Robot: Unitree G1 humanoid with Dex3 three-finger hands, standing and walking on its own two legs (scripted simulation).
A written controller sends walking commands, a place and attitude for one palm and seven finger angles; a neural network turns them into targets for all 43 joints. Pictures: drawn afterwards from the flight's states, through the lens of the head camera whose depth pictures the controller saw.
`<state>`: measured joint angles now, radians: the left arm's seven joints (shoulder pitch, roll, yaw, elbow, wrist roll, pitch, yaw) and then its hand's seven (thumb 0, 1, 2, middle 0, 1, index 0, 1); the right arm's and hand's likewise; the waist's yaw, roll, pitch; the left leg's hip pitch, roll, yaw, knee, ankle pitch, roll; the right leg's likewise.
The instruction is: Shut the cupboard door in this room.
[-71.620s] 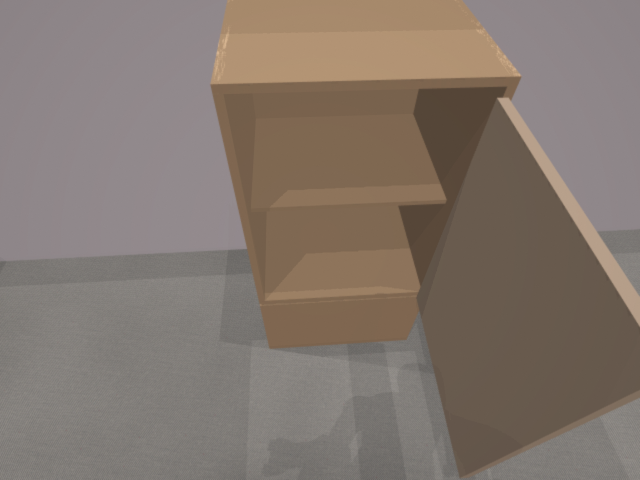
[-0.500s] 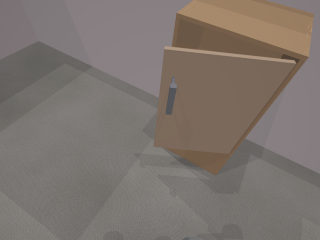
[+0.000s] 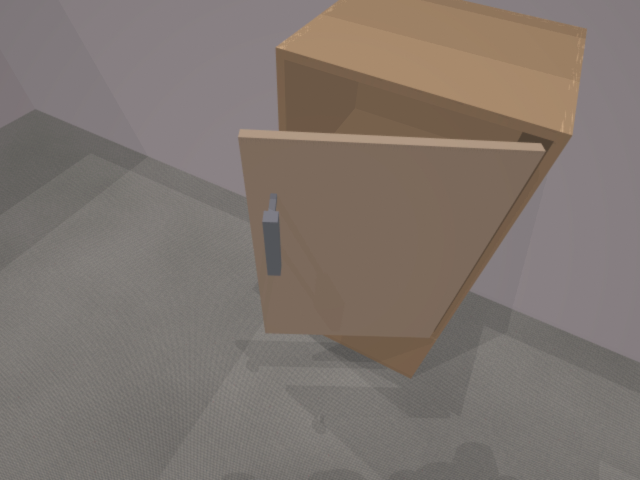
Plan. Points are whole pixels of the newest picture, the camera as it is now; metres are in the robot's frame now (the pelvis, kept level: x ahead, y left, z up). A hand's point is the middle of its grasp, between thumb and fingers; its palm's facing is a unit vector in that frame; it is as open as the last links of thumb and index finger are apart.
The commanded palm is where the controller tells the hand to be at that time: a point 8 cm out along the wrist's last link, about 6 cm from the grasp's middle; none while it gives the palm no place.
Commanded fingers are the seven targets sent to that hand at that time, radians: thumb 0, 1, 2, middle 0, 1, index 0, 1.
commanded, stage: come to a stop and stand still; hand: left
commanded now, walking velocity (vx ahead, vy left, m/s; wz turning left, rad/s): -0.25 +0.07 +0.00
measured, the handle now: (273, 235) +0.47 +0.10 -0.02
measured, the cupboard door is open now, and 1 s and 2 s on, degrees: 27 27 27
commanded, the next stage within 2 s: look again from close up in 1.02 s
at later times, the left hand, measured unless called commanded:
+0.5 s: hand out of the picture +0.03 +0.16 -0.17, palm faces +0.04 -0.97 -0.25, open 7.4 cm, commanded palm none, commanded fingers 0.00 0.90 0.90 -0.20 -0.30 -0.20 -0.30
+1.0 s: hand out of the picture +0.01 +0.19 -0.16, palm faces -0.02 -0.96 -0.28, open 7.4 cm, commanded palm none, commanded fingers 0.00 0.90 0.90 -0.20 -0.30 -0.20 -0.30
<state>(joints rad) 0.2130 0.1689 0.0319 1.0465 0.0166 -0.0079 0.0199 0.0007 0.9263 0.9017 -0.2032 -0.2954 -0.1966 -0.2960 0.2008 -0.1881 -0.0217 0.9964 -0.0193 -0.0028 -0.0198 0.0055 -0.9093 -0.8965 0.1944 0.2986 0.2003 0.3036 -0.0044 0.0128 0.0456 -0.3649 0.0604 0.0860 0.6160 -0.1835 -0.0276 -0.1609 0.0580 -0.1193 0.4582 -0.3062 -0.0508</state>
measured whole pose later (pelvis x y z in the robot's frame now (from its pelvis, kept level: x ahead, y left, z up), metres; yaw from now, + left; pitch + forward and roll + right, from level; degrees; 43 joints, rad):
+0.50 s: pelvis +0.01 -0.03 +0.00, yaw +1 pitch +0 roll +1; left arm 0.25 0.18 0.02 1.05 0.02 0.01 0.03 0.00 0.91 0.90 -0.20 -0.30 -0.20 -0.30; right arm 0.16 -0.22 -0.05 1.03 0.00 0.05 -0.02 0.01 -0.91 -0.90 0.20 0.30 0.20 0.30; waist 0.01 0.00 0.05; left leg -0.23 0.01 0.02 0.57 -0.33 -0.02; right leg -0.19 0.00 -0.03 0.52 -0.34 -0.04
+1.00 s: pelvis -0.03 -0.01 +0.00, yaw -1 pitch +0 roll +1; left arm 0.25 0.19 -0.01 1.05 0.01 0.00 0.03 0.00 0.91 0.90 -0.20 -0.30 -0.20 -0.30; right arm 0.32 -0.17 0.01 1.03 -0.02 -0.01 -0.01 0.01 -0.92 -0.90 0.20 0.30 0.20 0.30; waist -0.01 0.04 0.03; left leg -0.21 -0.01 0.07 0.47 -0.25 0.02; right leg -0.24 -0.02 0.01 0.53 -0.29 0.00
